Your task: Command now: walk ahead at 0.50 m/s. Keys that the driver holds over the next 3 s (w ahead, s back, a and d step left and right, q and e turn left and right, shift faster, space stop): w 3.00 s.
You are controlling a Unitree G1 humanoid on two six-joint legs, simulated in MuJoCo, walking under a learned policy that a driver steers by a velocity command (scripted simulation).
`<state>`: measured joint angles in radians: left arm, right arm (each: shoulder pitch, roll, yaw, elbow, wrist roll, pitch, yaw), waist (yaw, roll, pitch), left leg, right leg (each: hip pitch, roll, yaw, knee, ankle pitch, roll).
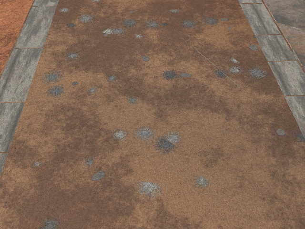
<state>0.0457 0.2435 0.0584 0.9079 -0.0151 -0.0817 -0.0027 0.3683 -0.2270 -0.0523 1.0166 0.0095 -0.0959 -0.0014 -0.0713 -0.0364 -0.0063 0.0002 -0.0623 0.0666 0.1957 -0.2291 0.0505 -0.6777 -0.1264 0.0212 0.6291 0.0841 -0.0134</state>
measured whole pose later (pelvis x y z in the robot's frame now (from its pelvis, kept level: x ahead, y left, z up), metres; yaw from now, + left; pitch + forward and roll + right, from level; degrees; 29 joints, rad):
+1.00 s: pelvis +0.57 +0.01 +0.00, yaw +1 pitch +2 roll +1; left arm 0.11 0.27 0.08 0.91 -0.01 -0.07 0.01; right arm 0.34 -0.23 -0.06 0.99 0.00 -0.09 0.01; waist -0.05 -0.04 0.00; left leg -0.11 -0.06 0.06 0.24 -0.17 0.07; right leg -0.69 -0.14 0.04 0.87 -0.07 -0.02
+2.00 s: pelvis +1.14 +0.01 +0.00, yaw +0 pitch +1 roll +1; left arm 0.22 0.27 0.07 0.95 -0.02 -0.08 0.01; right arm 0.23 -0.24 -0.06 0.95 -0.01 -0.10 0.03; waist -0.02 -0.03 0.03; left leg -0.26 -0.05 0.07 0.39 -0.15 0.07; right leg -0.52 -0.09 0.02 1.13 -0.32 -0.05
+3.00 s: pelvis +1.71 +0.01 -0.02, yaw +0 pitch +2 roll -1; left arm 0.33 0.26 0.06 1.01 -0.03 -0.08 0.00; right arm 0.07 -0.25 -0.06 0.89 0.01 -0.09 0.03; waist 0.03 -0.01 0.04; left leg -0.45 0.00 0.05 0.56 -0.15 0.06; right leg -0.24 -0.01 0.03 1.05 -0.47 -0.03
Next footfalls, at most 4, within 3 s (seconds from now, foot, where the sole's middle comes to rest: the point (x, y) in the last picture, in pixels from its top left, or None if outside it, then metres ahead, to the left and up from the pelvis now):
0.14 right None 0.27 -0.15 -0.78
0.68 left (127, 212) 0.58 0.10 -0.78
1.24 right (172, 150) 0.90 -0.14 -0.78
1.80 left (126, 107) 1.22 0.10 -0.78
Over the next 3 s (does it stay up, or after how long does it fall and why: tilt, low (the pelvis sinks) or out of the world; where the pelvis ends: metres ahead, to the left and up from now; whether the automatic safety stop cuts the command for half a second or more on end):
stays up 1.71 0.01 -0.02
